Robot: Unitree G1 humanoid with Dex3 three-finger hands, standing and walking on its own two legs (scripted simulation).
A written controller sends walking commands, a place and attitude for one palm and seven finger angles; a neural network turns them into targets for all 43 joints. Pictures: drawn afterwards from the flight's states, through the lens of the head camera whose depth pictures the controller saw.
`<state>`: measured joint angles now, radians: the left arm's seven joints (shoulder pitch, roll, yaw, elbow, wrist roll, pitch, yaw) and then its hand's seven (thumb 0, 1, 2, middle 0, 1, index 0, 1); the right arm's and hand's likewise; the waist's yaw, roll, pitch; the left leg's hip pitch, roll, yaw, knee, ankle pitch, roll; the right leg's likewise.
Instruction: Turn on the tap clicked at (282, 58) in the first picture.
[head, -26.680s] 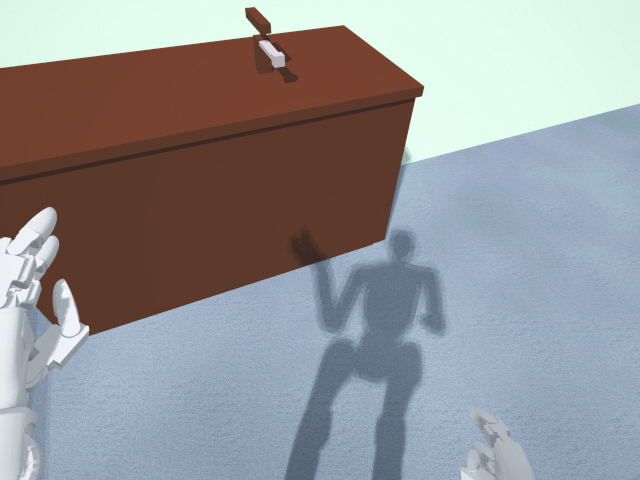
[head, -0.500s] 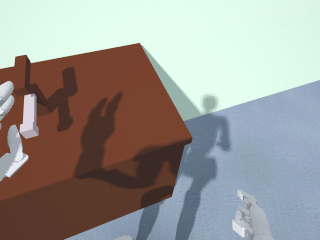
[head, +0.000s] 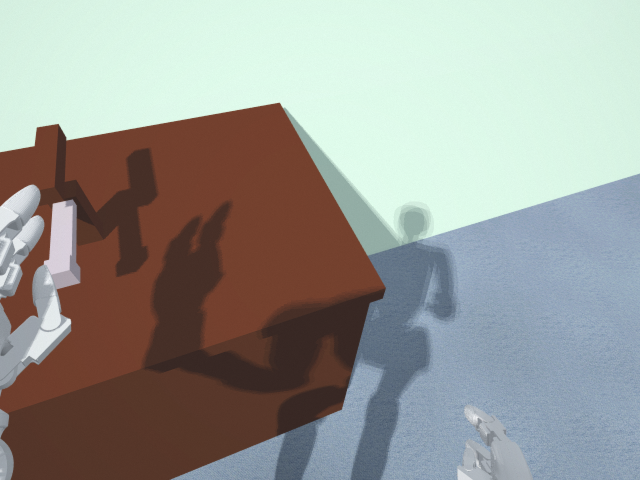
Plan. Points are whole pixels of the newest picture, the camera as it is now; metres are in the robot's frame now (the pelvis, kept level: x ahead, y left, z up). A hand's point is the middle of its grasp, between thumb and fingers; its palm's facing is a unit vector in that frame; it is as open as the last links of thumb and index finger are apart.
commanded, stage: shuffle to correct the standing spot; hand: left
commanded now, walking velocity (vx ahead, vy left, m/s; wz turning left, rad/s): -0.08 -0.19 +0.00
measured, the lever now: (62, 272) +0.33 +0.33 +0.08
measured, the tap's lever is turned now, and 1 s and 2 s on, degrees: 0 0 0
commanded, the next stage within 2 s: come to a stop and stand still in 1.12 s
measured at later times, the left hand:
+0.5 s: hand (47, 351) +0.19 +0.24 +0.17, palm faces +0.35 -0.84 -0.42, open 7.4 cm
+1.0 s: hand (57, 320) +0.22 +0.24 +0.18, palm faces +0.34 -0.84 -0.42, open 7.4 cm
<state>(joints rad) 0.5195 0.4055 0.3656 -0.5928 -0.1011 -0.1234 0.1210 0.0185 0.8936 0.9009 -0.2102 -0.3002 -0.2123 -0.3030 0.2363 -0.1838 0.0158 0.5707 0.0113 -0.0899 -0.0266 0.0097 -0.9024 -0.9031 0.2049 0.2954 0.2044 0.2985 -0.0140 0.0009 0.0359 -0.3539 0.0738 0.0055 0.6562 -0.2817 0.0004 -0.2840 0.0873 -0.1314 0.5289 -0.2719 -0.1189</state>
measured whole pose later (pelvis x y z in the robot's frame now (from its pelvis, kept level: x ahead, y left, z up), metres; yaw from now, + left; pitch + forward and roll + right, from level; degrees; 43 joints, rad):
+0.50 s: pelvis -0.01 -0.01 +0.00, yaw +1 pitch +1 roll +0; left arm 0.56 0.42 0.38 -0.61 -0.11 -0.13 0.13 0.02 0.89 0.90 -0.21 -0.30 -0.22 -0.30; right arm 0.22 -0.20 0.00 0.57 0.02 -0.07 -0.06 0.01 -0.90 -0.90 0.20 0.29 0.20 0.30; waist 0.00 -0.02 0.04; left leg -0.33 0.06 0.01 0.58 -0.26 -0.02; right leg -0.29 0.07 -0.14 0.53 -0.26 -0.11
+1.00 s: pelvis +0.00 +0.00 +0.00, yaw +1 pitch +1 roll -1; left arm 0.52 0.43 0.38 -0.58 -0.10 -0.12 0.12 0.02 0.89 0.90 -0.21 -0.30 -0.21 -0.30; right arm 0.22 -0.21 0.01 0.57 0.01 -0.06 -0.05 0.01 -0.90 -0.90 0.20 0.30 0.20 0.30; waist -0.02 -0.01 0.03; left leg -0.30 0.07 0.01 0.56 -0.27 -0.04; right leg -0.26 0.08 -0.14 0.49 -0.26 -0.10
